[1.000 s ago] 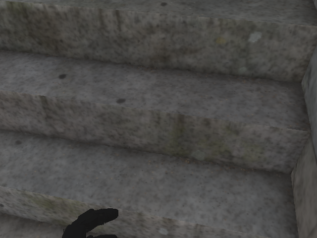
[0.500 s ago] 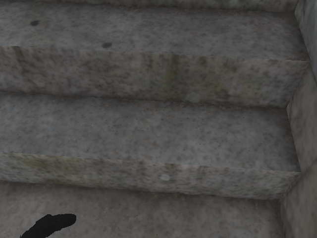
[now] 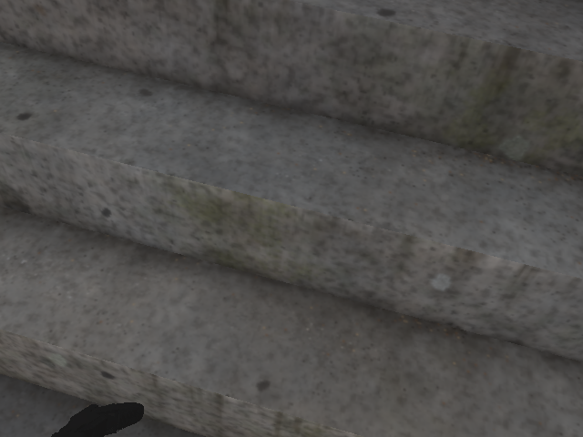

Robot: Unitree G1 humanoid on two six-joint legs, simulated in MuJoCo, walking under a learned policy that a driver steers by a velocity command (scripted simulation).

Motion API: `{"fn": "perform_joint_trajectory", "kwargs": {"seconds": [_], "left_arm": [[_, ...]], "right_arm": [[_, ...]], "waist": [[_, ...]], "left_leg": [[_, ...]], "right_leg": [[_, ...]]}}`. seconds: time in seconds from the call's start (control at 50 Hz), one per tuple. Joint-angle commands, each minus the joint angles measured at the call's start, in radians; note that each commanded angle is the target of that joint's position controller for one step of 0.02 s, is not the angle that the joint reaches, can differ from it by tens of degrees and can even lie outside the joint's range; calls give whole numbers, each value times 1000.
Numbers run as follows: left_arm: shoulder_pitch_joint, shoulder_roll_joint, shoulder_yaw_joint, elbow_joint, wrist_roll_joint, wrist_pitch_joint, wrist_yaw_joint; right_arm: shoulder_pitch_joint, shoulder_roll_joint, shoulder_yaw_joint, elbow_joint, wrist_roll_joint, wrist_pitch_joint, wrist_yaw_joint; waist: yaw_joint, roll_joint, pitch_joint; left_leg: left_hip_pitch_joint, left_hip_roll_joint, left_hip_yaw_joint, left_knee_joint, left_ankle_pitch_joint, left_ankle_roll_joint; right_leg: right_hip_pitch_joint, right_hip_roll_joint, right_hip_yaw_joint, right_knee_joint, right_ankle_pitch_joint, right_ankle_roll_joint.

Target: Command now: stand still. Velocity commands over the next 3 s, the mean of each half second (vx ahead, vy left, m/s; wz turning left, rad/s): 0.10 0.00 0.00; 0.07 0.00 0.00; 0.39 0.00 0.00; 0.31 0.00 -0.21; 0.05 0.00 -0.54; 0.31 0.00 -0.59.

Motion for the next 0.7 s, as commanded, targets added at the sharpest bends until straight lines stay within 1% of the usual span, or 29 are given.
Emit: {"fn": "perform_joint_trajectory", "kwargs": {"seconds": [0.02, 0.04, 0.06, 0.08, 0.1, 0.12, 0.14, 0.16, 0.18, 0.2, 0.22, 0.24, 0.28, 0.3, 0.32, 0.34, 0.36, 0.38, 0.4, 0.42, 0.44, 0.46, 0.48, 0.5, 0.52, 0.54, 0.56, 0.62, 0.7], "left_arm": [[93, -95, -19, -87, -5, 11, 24], [-71, 4, 0, -104, 29, 0, 27], [-74, 77, 27, -34, 35, 2, 6], [14, 97, 26, 7, 34, 2, -21], [50, 86, 24, 33, 31, 7, -44], [71, 55, 17, 79, 24, 14, -64], [96, 34, 12, 108, 8, 22, -74], [95, 28, 11, 124, 7, 23, -76], [116, 25, 12, 147, 8, 18, -76], [64, 21, 8, 139, 11, 8, -76], [44, 22, 6, 143, 15, -3, -70], [43, 21, 4, 151, 14, -11, -67], [61, 13, -4, 163, 5, -22, -61], [57, 13, -12, 160, 0, -23, -59], [90, 11, -18, 183, -23, -24, -60], [88, -4, -29, 181, -40, -25, -54], [111, -1, -29, 199, -46, -32, -41], [168, -17, -34, 221, -45, -33, -27], [234, -21, -40, 251, -45, -42, -19], [280, -42, -49, 277, -36, -54, -12], [297, -40, -53, 288, -26, -66, -5], [319, -13, -55, 283, -19, -79, -2], [284, 6, -62, 267, -14, -86, 4], [219, 38, -63, 249, -10, -89, 6], [208, 27, -64, 244, -17, -90, 5], [227, 11, -70, 252, -22, -95, 4], [242, 15, -71, 256, -20, -97, 6], [278, 23, -73, 272, -20, -105, 9], [294, 28, -76, 286, -21, -108, 6]], "right_arm": [[-89, -368, -82, -95, 20, -72, -7], [-197, -238, -49, -128, 57, -75, -29], [-229, -102, -5, -116, 68, -80, -45], [-150, -103, -14, -74, 71, -103, -49], [-75, -88, -19, -39, 82, -111, -67], [-30, -71, -21, -2, 84, -116, -79], [17, -61, -25, 24, 80, -120, -88], [41, -49, -30, 44, 74, -122, -94], [61, -38, -36, 65, 67, -123, -93], [93, -45, -44, 79, 61, -125, -93], [100, -26, -45, 85, 54, -126, -93], [99, -11, -43, 90, 50, -126, -94], [75, 5, -38, 98, 47, -127, -97], [56, 3, -34, 99, 49, -124, -98], [29, 27, -24, 96, 51, -116, -96], [44, 18, -23, 109, 48, -104, -94], [75, 19, -23, 129, 38, -97, -91], [101, 26, -21, 149, 34, -97, -87], [122, 37, -17, 165, 51, -93, -80], [109, 31, -20, 176, 71, -88, -72], [123, 16, -27, 194, 77, -86, -59], [110, 19, -27, 193, 79, -89, -43], [77, 34, -21, 196, 78, -89, -31], [147, 41, -26, 211, 72, -87, -22], [123, 43, -19, 231, 59, -81, -26], [86, 37, -20, 237, 53, -75, -31], [67, 34, -22, 241, 51, -70, -33], [60, 41, -16, 260, 52, -63, -29], [57, 32, -12, 287, 51, -58, -29]], "waist": [[117, 313, -131], [66, 297, 72], [58, 102, 97], [65, 73, 81], [42, 110, 36], [31, 79, 2], [14, 90, -23], [1, 132, -33], [-6, 166, -35], [-28, 179, -24], [-37, 163, -17], [-33, 145, -16], [-9, 106, -21], [4, 93, -24], [7, 91, -39], [-1, 132, -27], [-10, 170, -34], [-4, 226, -64], [2, 183, -86], [22, 112, -96], [23, 54, -126], [30, 5, -151], [24, -6, -152], [-38, -86, -144], [-12, -115, -122], [9, -93, -78], [17, -75, -62], [17, -29, -57], [18, 7, -45]], "left_leg": [[-128, 427, -500, -279, 159, 101], [-226, 348, -552, -389, -236, 117], [-206, 268, -480, -337, -196, 81], [-154, 237, -447, -272, -209, 50], [-68, 187, -421, -264, -226, 28], [-35, 152, -390, -239, -233, 24], [-3, 127, -367, -236, -238, 16], [21, 123, -376, -242, -234, 29], [47, 125, -381, -251, -264, 43], [78, 152, -407, -279, -291, 84], [107, 165, -431, -288, -257, 106], [124, 176, -436, -291, -209, 120], [127, 180, -420, -292, -84, 134], [108, 167, -387, -298, -11, 127], [57, 134, -300, -308, 46, 108], [28, 115, -254, -331, 122, 107], [32, 135, -275, -330, 277, 131], [72, 159, -277, -304, 529, 147], [120, 153, -261, -255, 667, 138], [139, 133, -225, -200, 778, 114], [139, 117, -204, -164, 818, 82], [94, 96, -190, -147, 744, 59], [63, 72, -186, -149, 601, 60], [15, 61, -194, -229, 407, 47], [24, 50, -185, -265, 325, 55], [23, 44, -176, -257, 317, 58], [21, 44, -165, -248, 323, 61], [11, 46, -154, -244, 315, 58], [4, 47, -150, -243, 262, 53]], "right_leg": [[-200, 88, 36, 498, 328, 100], [-316, 72, 38, 523, 430, 114], [-272, 64, 73, 475, 535, 102], [-223, 31, 76, 239, 620, 78], [-171, 0, -2, 133, 652, 62], [-94, 4, -41, 53, 684, 52], [-24, 13, -62, -56, 688, 49], [9, 17, -77, -117, 685, 41], [26, 18, -85, -183, 675, 34], [-1, 21, -83, -214, 604, 28], [2, 12, -61, -266, 567, 26], [15, 4, -46, -326, 528, 25], [86, -10, -34, -495, 442, 26], [146, -16, -46, -618, 375, 24], [274, 6, -116, -801, 286, 20], [369, 26, -161, -998, 137, 7], [437, 28, -173, -1077, 98, -12], [489, 15, -177, -1135, 131, -28], [536, 3, -161, -1280, 241, -36], [599, -5, -150, -1440, 440, -42], [678, -26, -108, -1484, 571, -48], [759, -83, -45, -1463, 730, -57], [781, -110, -14, -1449, 849, -67], [813, -130, -17, -1395, 927, -89], [773, -126, -15, -1413, 787, -87], [738, -119, -13, -1445, 706, -85], [724, -118, -10, -1461, 680, -86], [731, -123, -3, -1467, 702, -98], [720, -127, 8, -1483, 650, -101]]}}
Next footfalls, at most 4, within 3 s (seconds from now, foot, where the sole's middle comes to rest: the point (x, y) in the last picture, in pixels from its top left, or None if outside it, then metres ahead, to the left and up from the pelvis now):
0.44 right None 0.02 -0.07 -0.77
1.46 left None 0.33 0.25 -0.57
2.02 right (206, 367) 0.47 0.13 -0.36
2.46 left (135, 302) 0.59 0.26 -0.36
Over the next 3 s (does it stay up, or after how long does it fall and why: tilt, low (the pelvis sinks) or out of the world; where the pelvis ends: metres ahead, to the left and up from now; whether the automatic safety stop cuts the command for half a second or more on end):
stays up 0.56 0.15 0.41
